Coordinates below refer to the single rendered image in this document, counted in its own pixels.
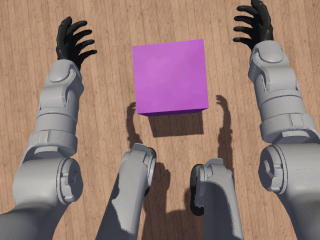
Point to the robot right upper arm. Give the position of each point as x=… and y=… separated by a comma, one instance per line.
x=292, y=172

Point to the robot left thigh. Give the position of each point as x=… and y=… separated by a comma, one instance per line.
x=121, y=218

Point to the robot thigh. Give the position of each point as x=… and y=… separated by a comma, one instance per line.
x=221, y=211
x=121, y=218

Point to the robot right forearm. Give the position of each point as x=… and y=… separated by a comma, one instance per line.
x=284, y=119

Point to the right robot hand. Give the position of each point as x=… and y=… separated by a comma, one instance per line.
x=261, y=30

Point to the robot left upper arm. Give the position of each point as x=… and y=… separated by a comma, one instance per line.
x=43, y=190

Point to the left robot hand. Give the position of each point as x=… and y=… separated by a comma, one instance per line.
x=66, y=42

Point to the robot right thigh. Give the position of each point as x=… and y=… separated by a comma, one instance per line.
x=221, y=211

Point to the robot left forearm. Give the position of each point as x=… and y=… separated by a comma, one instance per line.
x=54, y=135

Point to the carton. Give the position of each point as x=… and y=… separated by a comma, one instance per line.
x=170, y=78

